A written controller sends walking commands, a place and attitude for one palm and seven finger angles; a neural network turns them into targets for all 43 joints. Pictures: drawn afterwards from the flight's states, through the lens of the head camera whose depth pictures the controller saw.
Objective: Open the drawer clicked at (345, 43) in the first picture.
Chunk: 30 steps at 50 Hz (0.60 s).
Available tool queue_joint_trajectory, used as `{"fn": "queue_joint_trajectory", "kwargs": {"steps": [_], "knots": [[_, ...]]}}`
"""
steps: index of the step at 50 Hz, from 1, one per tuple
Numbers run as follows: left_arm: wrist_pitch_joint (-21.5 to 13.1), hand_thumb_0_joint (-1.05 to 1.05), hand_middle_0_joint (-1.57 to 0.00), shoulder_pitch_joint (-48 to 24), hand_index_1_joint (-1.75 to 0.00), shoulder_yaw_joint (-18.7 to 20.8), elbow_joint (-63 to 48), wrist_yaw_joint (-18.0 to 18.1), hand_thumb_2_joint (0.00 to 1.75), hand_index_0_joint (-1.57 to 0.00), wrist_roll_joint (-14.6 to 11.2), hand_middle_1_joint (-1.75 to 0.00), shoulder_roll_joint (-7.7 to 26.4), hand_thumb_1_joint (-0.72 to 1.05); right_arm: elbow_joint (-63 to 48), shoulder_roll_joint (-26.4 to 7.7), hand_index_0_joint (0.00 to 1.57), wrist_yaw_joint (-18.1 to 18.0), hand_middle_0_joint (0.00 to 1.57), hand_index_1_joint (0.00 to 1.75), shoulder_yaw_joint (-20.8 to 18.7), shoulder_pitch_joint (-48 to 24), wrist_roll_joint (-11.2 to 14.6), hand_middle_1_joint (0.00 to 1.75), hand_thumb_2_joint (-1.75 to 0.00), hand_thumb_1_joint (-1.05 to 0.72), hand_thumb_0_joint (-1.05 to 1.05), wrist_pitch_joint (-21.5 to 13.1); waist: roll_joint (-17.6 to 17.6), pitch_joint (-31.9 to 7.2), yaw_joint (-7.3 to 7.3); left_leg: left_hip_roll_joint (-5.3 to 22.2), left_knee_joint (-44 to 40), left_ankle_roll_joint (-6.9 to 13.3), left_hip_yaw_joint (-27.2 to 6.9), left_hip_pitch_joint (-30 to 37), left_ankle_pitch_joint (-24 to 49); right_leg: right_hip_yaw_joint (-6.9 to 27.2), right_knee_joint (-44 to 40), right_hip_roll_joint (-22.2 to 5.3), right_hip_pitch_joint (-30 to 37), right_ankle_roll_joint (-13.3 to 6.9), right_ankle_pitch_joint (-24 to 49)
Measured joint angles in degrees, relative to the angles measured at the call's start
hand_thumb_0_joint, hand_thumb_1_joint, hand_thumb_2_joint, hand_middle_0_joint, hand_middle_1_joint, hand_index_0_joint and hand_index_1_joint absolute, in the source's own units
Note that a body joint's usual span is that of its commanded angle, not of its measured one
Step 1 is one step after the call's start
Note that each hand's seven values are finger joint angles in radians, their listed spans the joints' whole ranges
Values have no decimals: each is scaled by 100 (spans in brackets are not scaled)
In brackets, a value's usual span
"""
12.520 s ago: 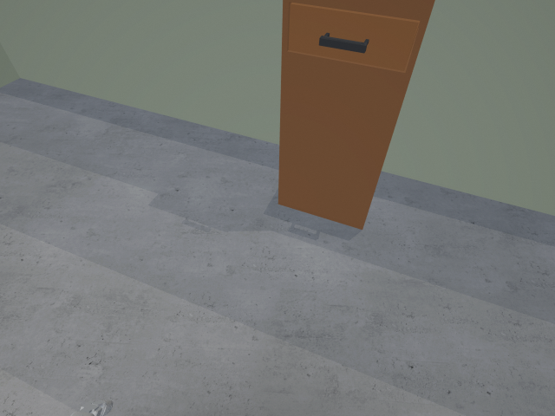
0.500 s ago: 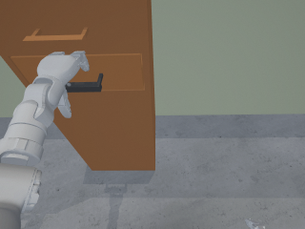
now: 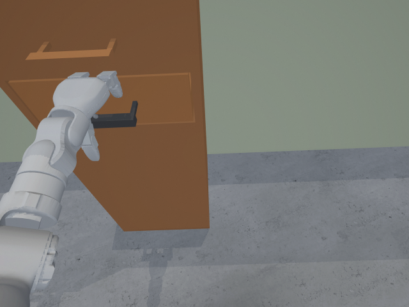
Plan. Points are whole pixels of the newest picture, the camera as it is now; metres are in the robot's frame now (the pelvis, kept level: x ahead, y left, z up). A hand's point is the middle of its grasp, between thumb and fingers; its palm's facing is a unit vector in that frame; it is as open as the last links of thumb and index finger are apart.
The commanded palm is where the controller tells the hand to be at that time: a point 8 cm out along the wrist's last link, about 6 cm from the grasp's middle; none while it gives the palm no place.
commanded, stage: move the hooked fingers above the handle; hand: left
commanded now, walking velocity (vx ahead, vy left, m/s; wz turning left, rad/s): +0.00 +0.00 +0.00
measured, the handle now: (105, 113) +0.50 +0.25 +0.08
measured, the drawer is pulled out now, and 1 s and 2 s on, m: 0.00 0.00 0.00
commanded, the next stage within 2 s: none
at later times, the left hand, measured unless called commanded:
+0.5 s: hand (106, 118) +0.43 +0.21 +0.13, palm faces -0.02 -0.03 -1.00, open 13.8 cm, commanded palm +0.42 +0.24 +0.21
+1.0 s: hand (103, 111) +0.45 +0.22 +0.14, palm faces -0.03 -0.04 -1.00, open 13.9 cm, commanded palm +0.43 +0.25 +0.20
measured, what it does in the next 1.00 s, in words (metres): stands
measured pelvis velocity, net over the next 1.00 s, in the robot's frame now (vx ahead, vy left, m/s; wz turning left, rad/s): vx -0.01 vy -0.01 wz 0.02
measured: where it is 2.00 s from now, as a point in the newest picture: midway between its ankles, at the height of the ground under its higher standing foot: outside the picture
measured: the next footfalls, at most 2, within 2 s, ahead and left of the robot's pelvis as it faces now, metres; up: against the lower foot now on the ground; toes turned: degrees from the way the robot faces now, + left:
none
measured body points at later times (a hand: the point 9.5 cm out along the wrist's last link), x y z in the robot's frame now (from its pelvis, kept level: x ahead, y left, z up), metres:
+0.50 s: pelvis +0.00 -0.01 +0.00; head +0.04 -0.02 +0.45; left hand +0.43 +0.21 +0.19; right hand +0.13 -0.26 -0.12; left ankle -0.03 +0.10 -0.73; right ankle -0.01 -0.13 -0.73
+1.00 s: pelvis -0.01 -0.01 +0.00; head +0.04 -0.03 +0.45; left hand +0.45 +0.22 +0.19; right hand +0.08 -0.29 -0.13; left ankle -0.03 +0.10 -0.73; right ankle -0.01 -0.13 -0.73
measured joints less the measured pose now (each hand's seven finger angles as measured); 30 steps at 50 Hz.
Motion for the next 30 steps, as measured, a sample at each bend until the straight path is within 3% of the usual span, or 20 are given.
{"fn": "queue_joint_trajectory", "kwargs": {"steps": [5,9,16,22,26,30], "knots": [[-26,0,-32,133,-120,46,-302,150,31,-32,-6,-120,-84,-49,-19,-12,20,25,20,30,-13,-152,-27,30,-90,-90,1,-47,-13,-8,12,-6,-5,5,0,46,-11,1,-17,-5,51,7,-5],[205,0,-32,53,-120,134,-190,256,31,-32,10,-120,-23,-49,-34,-28,20,46,20,30,29,-315,-19,30,-90,-90,1,-67,-8,-16,30,-3,-35,-1,6,94,0,8,-35,-1,91,5,3],[616,0,-32,38,-120,-173,-83,-151,31,-31,-39,-120,64,-49,-160,-68,20,15,20,30,75,-428,48,30,-90,-90,1,-32,4,-1,98,-12,-74,-17,-75,143,41,-73,-72,-12,171,-13,11],[141,0,-32,-3,-120,-498,-314,-329,31,-32,-104,-120,-124,-49,-158,-48,20,-101,20,30,59,-439,7,30,-90,-90,1,-112,-72,58,120,-24,18,-43,-179,107,17,-177,8,-28,178,-43,-46],[-205,0,-33,-110,-120,-299,-272,-47,31,-32,-86,-120,-188,-49,-112,-26,20,-114,20,30,70,-468,-39,30,-90,-90,1,-157,-64,54,51,-2,64,-61,-154,71,-11,-151,63,-6,122,-60,-65],[-121,0,-32,-300,-120,-89,153,287,31,-31,59,-120,-68,-49,-33,-13,20,-103,20,30,121,-461,-37,30,-90,-90,1,-130,-7,49,2,30,27,-79,-81,53,3,-79,67,28,55,-72,-42]]}}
